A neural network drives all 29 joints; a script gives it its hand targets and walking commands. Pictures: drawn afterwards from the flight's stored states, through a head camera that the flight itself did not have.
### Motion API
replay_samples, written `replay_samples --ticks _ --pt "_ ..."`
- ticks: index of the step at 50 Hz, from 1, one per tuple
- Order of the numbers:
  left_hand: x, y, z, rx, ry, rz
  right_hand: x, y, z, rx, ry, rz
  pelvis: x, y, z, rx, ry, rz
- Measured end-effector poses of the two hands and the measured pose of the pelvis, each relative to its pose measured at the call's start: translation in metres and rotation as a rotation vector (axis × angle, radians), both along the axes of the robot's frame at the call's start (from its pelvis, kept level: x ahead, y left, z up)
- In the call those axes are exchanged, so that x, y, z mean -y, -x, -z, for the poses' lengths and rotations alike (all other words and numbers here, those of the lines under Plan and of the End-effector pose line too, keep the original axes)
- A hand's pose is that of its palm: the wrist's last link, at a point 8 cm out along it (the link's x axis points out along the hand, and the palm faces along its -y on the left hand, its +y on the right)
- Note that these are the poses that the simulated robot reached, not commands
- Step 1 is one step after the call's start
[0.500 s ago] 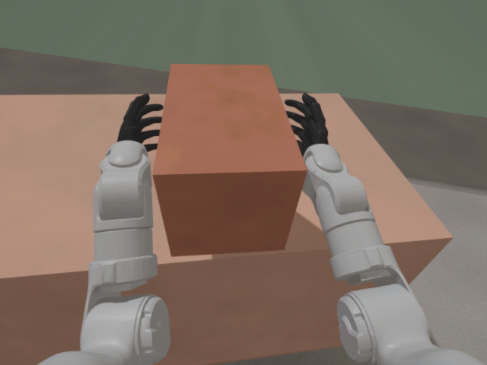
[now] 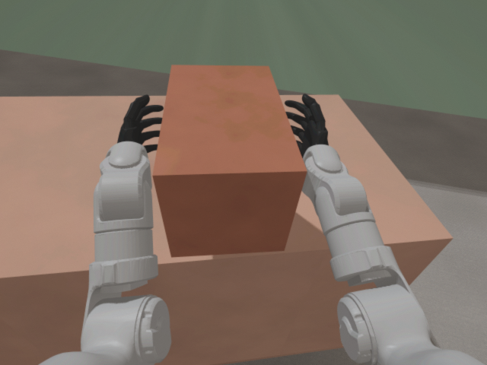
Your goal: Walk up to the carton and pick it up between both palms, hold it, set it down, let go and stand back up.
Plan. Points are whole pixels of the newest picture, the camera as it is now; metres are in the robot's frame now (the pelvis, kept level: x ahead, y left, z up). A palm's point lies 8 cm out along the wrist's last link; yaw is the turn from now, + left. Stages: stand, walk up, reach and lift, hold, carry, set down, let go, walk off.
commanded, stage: hold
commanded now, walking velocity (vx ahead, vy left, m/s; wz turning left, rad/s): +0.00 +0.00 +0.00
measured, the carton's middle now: (224, 152) +0.40 +0.02 +0.16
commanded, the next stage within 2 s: none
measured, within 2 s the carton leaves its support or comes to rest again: neither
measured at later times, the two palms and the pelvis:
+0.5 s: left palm (134, 147) +0.36 +0.15 +0.20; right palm (312, 147) +0.36 -0.12 +0.21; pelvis +0.00 +0.00 +0.00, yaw -1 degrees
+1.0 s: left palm (132, 147) +0.36 +0.15 +0.20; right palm (310, 144) +0.37 -0.12 +0.21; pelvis +0.00 +0.00 +0.00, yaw +0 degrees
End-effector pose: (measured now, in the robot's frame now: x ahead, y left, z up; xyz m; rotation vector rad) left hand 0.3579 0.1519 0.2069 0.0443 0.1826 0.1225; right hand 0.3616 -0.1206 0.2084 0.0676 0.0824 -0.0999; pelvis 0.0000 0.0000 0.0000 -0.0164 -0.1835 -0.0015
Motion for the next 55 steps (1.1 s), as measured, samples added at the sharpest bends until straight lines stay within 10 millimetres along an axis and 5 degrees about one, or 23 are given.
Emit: replay_samples --ticks 55 --pt "-0.002 0.0 -0.001 0.012 0.001 0.002 -0.002 -0.001 -0.002 0.012 0.002 0.0 0.0 -0.003 0.0 0.006 0.002 0.0"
